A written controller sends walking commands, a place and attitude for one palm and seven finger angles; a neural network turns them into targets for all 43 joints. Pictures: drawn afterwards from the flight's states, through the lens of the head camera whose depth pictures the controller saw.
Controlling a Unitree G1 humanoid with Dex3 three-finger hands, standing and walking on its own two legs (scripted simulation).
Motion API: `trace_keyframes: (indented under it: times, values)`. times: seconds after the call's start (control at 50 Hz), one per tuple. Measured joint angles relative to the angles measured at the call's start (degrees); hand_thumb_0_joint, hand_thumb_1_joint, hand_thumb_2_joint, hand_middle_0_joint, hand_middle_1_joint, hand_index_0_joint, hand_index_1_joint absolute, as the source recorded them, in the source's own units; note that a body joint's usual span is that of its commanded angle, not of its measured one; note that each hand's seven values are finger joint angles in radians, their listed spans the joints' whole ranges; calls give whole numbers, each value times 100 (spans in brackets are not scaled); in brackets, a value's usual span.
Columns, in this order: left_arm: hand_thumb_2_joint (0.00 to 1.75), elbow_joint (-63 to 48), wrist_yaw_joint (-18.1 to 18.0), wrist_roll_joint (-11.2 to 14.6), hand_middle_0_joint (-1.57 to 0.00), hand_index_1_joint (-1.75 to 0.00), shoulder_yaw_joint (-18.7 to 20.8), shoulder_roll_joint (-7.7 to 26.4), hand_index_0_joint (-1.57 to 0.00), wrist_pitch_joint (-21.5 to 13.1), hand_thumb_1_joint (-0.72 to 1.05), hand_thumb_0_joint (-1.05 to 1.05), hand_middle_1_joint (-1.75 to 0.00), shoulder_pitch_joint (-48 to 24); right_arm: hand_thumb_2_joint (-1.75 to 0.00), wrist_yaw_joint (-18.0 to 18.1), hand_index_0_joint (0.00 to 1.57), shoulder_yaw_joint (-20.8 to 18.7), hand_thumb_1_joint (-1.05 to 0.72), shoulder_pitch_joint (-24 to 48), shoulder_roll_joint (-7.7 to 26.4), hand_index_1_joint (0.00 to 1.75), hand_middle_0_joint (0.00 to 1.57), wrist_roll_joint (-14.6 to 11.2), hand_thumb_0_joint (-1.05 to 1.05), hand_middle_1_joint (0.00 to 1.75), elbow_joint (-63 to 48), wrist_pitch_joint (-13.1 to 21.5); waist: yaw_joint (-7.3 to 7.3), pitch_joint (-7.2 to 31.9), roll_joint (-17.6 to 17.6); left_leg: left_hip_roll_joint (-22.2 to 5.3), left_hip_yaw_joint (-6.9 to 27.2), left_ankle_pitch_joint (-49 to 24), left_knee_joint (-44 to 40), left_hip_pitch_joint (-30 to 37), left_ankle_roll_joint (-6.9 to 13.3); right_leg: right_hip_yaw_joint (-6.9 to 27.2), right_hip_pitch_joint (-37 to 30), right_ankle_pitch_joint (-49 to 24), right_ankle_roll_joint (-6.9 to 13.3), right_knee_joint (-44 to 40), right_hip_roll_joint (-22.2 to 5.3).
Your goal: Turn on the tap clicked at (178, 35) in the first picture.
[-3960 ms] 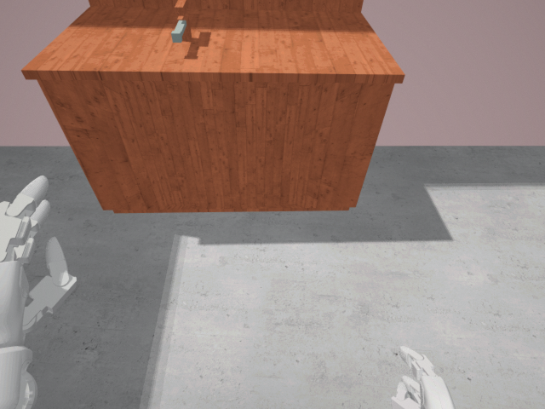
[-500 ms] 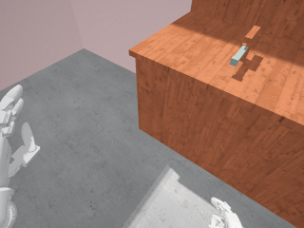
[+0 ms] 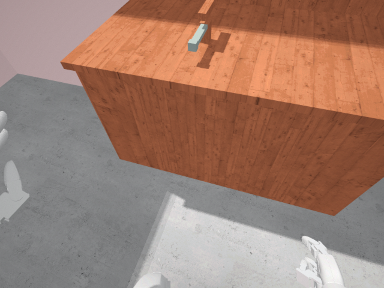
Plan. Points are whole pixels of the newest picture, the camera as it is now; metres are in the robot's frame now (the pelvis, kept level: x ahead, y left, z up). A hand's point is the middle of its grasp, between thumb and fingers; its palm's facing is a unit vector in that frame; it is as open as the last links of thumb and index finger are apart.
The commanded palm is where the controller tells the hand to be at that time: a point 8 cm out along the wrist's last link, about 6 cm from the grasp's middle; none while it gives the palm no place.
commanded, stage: turn to face it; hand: left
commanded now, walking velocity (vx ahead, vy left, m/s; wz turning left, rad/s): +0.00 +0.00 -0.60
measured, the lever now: (193, 45) +0.80 +0.05 +0.07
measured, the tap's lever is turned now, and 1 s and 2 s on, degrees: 0 0 0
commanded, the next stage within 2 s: take the last steps up to it in 1.00 s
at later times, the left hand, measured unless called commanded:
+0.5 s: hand (94, 190) +0.23 +0.16 +0.16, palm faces +0.14 -0.88 -0.46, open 7.4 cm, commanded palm +0.18 +0.21 +0.18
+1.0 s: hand (122, 209) +0.21 +0.11 +0.16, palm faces -0.02 -0.91 -0.41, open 7.4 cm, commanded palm +0.18 +0.15 +0.18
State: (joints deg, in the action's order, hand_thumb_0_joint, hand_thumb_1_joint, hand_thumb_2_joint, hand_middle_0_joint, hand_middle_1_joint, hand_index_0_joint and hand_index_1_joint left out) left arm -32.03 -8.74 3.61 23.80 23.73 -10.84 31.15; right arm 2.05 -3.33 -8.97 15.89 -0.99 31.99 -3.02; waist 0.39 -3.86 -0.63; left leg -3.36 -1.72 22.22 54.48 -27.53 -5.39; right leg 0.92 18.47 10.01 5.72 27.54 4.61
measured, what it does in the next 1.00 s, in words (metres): walks backwards, turning right: left foot, then right foot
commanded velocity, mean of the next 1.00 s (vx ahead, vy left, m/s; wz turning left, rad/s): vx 0.00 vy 0.00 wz -0.45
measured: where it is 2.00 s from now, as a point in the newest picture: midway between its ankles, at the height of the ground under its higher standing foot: outside the picture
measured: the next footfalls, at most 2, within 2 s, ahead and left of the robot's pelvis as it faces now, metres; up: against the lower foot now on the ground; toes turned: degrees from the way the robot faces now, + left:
left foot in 0.20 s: +0.01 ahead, +0.15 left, +0.00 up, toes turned -3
right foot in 0.52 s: -0.05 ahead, -0.14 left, +0.00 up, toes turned -24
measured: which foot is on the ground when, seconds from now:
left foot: up 0.00-0.18, down 0.20-0.52, up 0.54-0.88, down 0.90-1.00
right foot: down 0.00-0.22, up 0.24-0.50, down 0.52-0.92, up 0.94-1.00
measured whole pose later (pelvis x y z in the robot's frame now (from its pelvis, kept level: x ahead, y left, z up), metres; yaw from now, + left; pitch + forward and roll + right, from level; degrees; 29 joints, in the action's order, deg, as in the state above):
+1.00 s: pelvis -0.10 -0.01 -0.01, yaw -30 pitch +0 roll +0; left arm -29.3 -8.6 1.3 22.8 21.7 -10.8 28.8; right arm 3.2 -1.2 -12.3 11.8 -0.7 32.5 0.5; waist 1.2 -1.2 2.5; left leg -2.3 -5.8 16.7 31.8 -14.8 0.6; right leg 1.3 24.8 22.5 -0.2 45.9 3.4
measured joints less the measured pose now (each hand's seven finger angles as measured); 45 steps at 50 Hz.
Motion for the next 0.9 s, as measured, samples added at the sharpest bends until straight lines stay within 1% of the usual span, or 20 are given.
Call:
trace_keyframes:
  times: [0.16, 0.2, 0.22, 0.24, 0.28, 0.32, 0.34, 0.4, 0.44, 0.5, 0.52, 0.54, 0.56, 0.6, 0.64, 0.68, 0.72, 0.8, 0.86, 0.9]
  values:
    - [90, 213, 11, -71, -21, -30, -472, -305, -21, 145, 89, 2, -30, -492, -90, -58, 20, 265, -90, -156, -250, 30, 20, -12, 1, 30, -177, -34, 199, 424, 224, 197, -1, 168, -1744, 994, 231, 376, 202, -317, -52, -146, 200]
    - [90, 159, 34, -89, -21, -30, -511, -290, -21, 131, 89, 2, -30, -573, -90, -83, 20, 332, -90, -169, -305, 30, 20, 6, 1, 30, -256, -19, 205, 454, 248, 163, -66, -47, -2495, 1374, 330, 431, 342, -364, -103, -66, 284]
    - [90, 151, 47, -99, -21, -30, -499, -255, -21, 109, 89, 2, -30, -646, -90, -83, 20, 356, -90, -142, -366, 30, 20, 27, 1, 30, -267, -4, 210, 399, 321, 184, -126, -471, -2676, 1417, 383, 483, 437, -250, -164, 97, 283]
    - [90, 165, 58, -123, -21, -30, -467, -218, -21, 86, 89, 2, -30, -716, -90, -81, 20, 386, -90, -114, -439, 30, 20, 44, 1, 30, -277, 11, 244, 314, 399, 199, -222, -658, -2682, 1436, 419, 523, 569, 201, -279, 447, 271]
    - [90, 231, 66, -181, -21, -30, -355, -128, -21, 35, 89, 2, -30, -766, -90, -77, 20, 433, -90, -115, -593, 30, 20, 59, 1, 30, -303, 96, 297, 196, 419, 125, -399, -683, -2654, 1496, 439, 318, 943, 957, -512, 1708, 199]
    - [90, 302, 78, -197, -21, -30, -266, -90, -21, 16, 89, 2, -30, -732, -90, -113, 21, 466, -90, -180, -712, 30, 20, 60, 1, 30, -314, 175, 283, 146, 290, -27, -487, -637, -2644, 1547, 422, 74, 1150, 1214, -671, 2734, 47]
    - [90, 324, 81, -196, -21, -30, -260, -119, -21, 28, 89, 2, -30, -721, -90, -145, 21, 480, -90, -219, -742, 30, 20, 44, 1, 30, -303, 205, 300, 124, 199, -118, -537, -627, -2651, 1575, 403, -35, 1144, 1257, -729, 2919, -64]
    - [90, 306, 66, -188, -21, -30, -300, -261, -21, 77, 89, 2, -30, -698, -90, -224, 21, 536, -90, -303, -780, 30, 20, -4, 1, 30, -239, 306, 382, 23, -38, -408, -772, -610, -2645, 1646, 326, -275, 818, 1296, -853, 2405, -394]
    - [90, 303, 61, -196, -21, -30, -324, -271, -21, 90, 89, 2, -30, -728, -89, -261, 21, 570, -90, -340, -808, 30, 20, -7, 1, 30, -210, 385, 364, -78, -109, -576, -903, -574, -2549, 1623, 246, -358, 499, 1252, -888, 1772, -525]
    - [90, 310, 71, -221, -21, -30, -306, -144, -21, 123, 89, 2, -30, -830, -89, -293, 21, 594, -90, -364, -814, 31, 20, 0, 1, 30, -202, 484, 291, -244, -113, -821, -1061, -419, -2172, 1471, 84, -519, -29, 885, -882, 805, -588]
    - [90, 303, 80, -232, -21, -30, -297, -100, -21, 119, 89, 2, -30, -873, -89, -306, 21, 585, -90, -362, -785, 31, 21, -4, 1, 30, -207, 512, 246, -302, -133, -924, -1072, -325, -1953, 1370, 23, -572, -169, 609, -770, 529, -548]
    - [90, 308, 89, -251, -21, -30, -328, -125, -21, 107, 89, 2, -30, -949, -89, -314, 21, 549, -90, -311, -708, 31, 21, -15, 1, 30, -180, 520, 158, -419, -260, -1081, -984, -256, -1687, 1242, 32, -637, -175, 512, -593, 519, -418]
    - [90, 287, 94, -267, -21, -30, -356, -136, -21, 87, 89, 2, -30, -984, -89, -308, 21, 512, -90, -243, -630, 31, 21, -14, 1, 30, -133, 498, 63, -511, -302, -1059, -769, 52, -1268, 1040, 53, -653, -105, 528, -455, 611, -361]
    - [90, 146, 103, -211, -21, -30, -366, -119, -21, 63, 89, 2, -30, -895, -89, -278, 21, 426, -90, -90, -486, 31, 21, -34, 1, 30, -31, 400, -68, -606, -201, -706, -327, 615, -154, 555, 74, -538, 67, 563, -314, 716, -361]
    - [90, -90, 107, -146, -21, -30, -252, -48, -21, 9, 89, 2, -30, -560, -89, -232, 21, 334, -90, 35, -371, 30, 20, -25, 1, 30, -8, 290, -175, -636, -65, -403, -113, 656, 666, 197, 72, -348, 165, 458, -267, 628, -327]
    - [90, -289, 97, -105, -22, -30, -82, 75, -21, -78, 89, 2, -30, -147, -89, -187, 21, 240, -90, 100, -280, 30, 20, -6, 1, 30, -18, 194, -289, -602, 26, -228, -35, 534, 866, 17, 53, -205, 195, 304, -247, 462, -267]
    - [90, -430, 78, -80, -22, -30, 81, 215, -22, -136, 89, 2, -30, 167, -90, -140, 20, 144, -90, 91, -202, 30, 20, 9, 1, 30, -28, 143, -349, -518, 74, -133, -34, 395, 586, -5, 51, -110, 197, 175, -229, 302, -207]
    - [90, -548, 40, -66, -22, -31, 316, 401, -22, -202, 88, 2, -30, 374, -90, -53, 20, 15, -90, -18, -82, 30, 20, 1, 1, 30, -5, 163, -295, -299, 129, 1, -89, 280, -451, 263, 125, 38, 224, 40, -226, 179, -109]
    - [90, -426, 33, -86, -22, -31, 314, 346, -22, -192, 89, 1, -30, 292, -90, -8, 20, 14, -91, -121, -50, 30, 20, -24, 1, 30, 23, 194, -220, -87, 141, 88, -115, 73, -1291, 633, 211, 98, 271, 20, -256, 218, -42]
    - [90, -289, 29, -103, -22, -31, 215, 216, -22, -135, 89, 1, -30, 187, -90, 25, 20, 40, -90, -202, -54, 30, 20, -33, 1, 30, 18, 219, -187, 63, 116, 101, -154, -301, -2045, 1019, 310, 103, 314, 56, -298, 330, 12]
